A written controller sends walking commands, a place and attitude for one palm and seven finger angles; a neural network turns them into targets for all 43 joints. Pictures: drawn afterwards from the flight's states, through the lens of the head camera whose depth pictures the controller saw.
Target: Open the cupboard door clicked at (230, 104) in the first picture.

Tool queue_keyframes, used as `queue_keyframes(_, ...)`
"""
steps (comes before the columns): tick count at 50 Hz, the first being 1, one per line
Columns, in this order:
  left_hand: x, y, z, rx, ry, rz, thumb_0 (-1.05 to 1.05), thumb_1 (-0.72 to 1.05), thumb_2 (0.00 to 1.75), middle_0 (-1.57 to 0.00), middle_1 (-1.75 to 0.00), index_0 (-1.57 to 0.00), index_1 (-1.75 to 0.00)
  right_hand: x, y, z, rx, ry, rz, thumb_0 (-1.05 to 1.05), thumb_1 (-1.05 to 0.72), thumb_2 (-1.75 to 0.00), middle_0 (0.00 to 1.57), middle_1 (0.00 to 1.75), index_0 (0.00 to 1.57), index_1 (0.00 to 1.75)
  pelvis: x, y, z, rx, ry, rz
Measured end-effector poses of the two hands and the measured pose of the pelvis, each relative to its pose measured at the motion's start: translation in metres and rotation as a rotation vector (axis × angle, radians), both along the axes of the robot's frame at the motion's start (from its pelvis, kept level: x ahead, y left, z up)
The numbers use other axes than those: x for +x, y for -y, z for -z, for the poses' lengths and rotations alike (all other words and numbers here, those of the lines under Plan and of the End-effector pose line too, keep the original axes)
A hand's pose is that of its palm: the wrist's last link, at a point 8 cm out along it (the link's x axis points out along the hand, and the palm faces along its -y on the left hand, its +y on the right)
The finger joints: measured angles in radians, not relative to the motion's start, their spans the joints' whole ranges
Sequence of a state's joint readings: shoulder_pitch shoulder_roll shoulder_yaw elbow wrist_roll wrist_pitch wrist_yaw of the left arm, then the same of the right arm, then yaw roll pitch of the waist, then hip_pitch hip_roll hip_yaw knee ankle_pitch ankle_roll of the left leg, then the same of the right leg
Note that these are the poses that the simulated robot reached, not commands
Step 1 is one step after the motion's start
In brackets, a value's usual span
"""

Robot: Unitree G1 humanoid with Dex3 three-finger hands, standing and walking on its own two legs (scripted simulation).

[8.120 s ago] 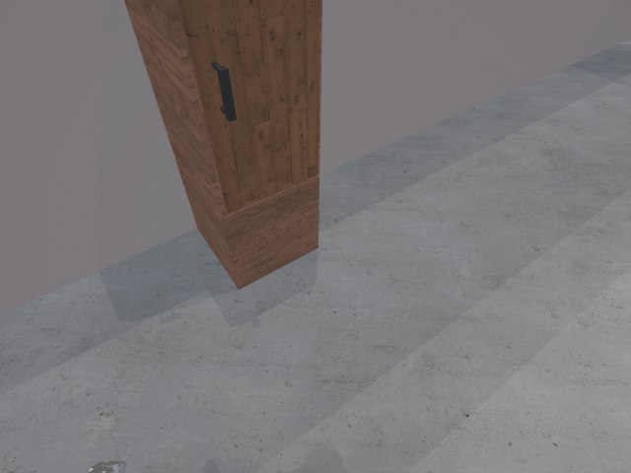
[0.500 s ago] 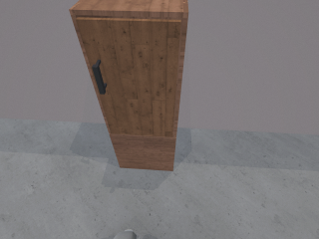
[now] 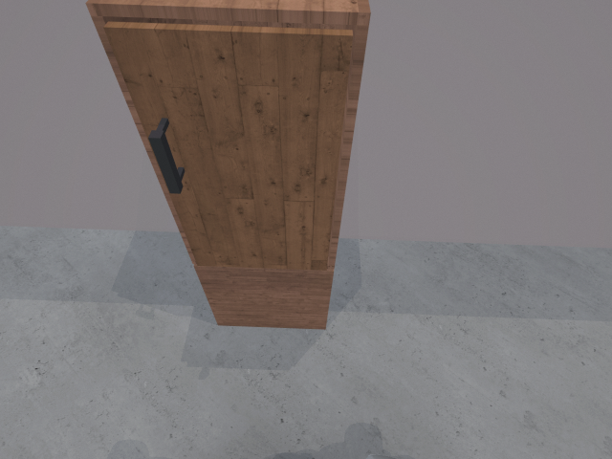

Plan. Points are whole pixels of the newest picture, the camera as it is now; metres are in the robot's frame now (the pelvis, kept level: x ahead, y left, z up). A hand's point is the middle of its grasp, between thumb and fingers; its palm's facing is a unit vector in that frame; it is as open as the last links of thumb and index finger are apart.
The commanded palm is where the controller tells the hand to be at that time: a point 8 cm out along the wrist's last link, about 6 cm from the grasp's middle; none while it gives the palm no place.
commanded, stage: come to a stop and stand still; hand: left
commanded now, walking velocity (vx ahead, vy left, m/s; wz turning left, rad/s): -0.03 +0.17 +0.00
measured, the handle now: (170, 156) +0.56 +0.28 +0.04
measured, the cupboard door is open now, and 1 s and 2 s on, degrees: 0 0 0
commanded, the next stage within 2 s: look again from close up in 0.84 s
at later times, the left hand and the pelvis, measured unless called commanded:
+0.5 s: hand out of the picture +0.01 +0.20 -0.18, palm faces +0.08 -0.97 -0.23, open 7.4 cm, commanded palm none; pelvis -0.03 +0.00 -0.01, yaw +1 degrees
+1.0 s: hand out of the picture -0.03 +0.18 -0.18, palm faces +0.00 -0.98 -0.18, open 7.3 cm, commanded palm none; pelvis -0.03 +0.02 +0.00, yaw -1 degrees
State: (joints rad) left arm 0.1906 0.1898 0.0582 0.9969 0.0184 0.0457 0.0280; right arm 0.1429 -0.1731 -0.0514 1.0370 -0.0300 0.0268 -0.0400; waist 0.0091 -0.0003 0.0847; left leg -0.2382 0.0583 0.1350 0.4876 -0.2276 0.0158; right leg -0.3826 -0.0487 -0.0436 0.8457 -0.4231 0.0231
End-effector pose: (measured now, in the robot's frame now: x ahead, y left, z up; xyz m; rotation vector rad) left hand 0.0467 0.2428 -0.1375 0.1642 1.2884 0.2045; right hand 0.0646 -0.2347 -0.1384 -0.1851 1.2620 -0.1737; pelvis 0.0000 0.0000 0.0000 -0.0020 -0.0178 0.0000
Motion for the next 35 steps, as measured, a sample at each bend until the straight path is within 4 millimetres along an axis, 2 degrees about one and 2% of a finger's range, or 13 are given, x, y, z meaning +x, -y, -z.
queue_keyframes(5, 0.022, 0.016, -0.005, 0.060, 0.078, 0.054, 0.00, 0.91, 0.90, -0.20, -0.30, -0.20, -0.30, -0.016, 0.029, 0.021, 0.039, -0.023, 0.042, 0.00, -0.92, -0.90, 0.20, 0.30, 0.20, 0.30, 0.000, 0.024, 0.012, 0.024, -0.003, 0.012)
queue_keyframes(10, 0.018, 0.032, -0.018, 0.060, 0.075, 0.068, 0.00, 0.91, 0.90, -0.20, -0.30, -0.20, -0.30, -0.033, 0.042, 0.021, 0.050, -0.065, 0.053, 0.00, -0.91, -0.90, 0.20, 0.30, 0.19, 0.30, -0.006, 0.030, 0.004, 0.032, -0.004, 0.007)
queue_keyframes(14, 0.009, 0.035, -0.022, 0.053, 0.075, 0.048, 0.00, 0.91, 0.90, -0.21, -0.30, -0.20, -0.30, -0.045, 0.043, 0.016, 0.054, -0.090, 0.036, 0.00, -0.91, -0.90, 0.20, 0.30, 0.19, 0.30, -0.012, 0.030, -0.001, 0.041, -0.010, -0.003)
queue_keyframes(20, -0.016, 0.022, -0.015, 0.028, 0.052, 0.014, 0.00, 0.90, 0.90, -0.21, -0.30, -0.21, -0.30, -0.052, 0.031, 0.007, 0.037, -0.094, 0.002, 0.01, -0.91, -0.90, 0.20, 0.30, 0.19, 0.30, -0.021, 0.020, -0.003, 0.040, -0.020, -0.009)
queue_keyframes(24, -0.039, 0.004, 0.004, 0.000, 0.002, -0.015, 0.00, 0.90, 0.90, -0.21, -0.30, -0.20, -0.30, -0.053, 0.016, 0.006, 0.004, -0.053, -0.013, 0.00, -0.91, -0.90, 0.20, 0.30, 0.19, 0.30, -0.027, 0.003, 0.006, 0.002, -0.026, -0.012)
queue_keyframes(27, -0.054, -0.004, 0.010, -0.017, -0.045, -0.030, 0.00, 0.91, 0.90, -0.20, -0.30, -0.20, -0.30, -0.058, -0.001, 0.000, 0.003, -0.055, -0.017, 0.00, -0.91, -0.90, 0.20, 0.30, 0.19, 0.30, -0.028, -0.003, 0.004, 0.013, -0.018, -0.009)
queue_keyframes(30, -0.065, -0.006, 0.010, -0.028, -0.078, -0.030, 0.00, 0.91, 0.90, -0.20, -0.30, -0.20, -0.30, -0.061, -0.014, -0.001, 0.015, -0.063, -0.018, 0.00, -0.91, -0.90, 0.20, 0.30, 0.19, 0.30, -0.026, -0.006, 0.001, 0.018, -0.017, -0.001)
queue_keyframes(35, -0.079, 0.002, 0.008, -0.041, -0.126, -0.015, 0.00, 0.91, 0.90, -0.20, -0.30, -0.20, -0.30, -0.063, -0.018, 0.005, 0.025, -0.073, 0.007, 0.01, -0.94, -0.90, 0.20, 0.30, 0.20, 0.30, -0.024, -0.011, 0.000, 0.012, -0.009, 0.014)
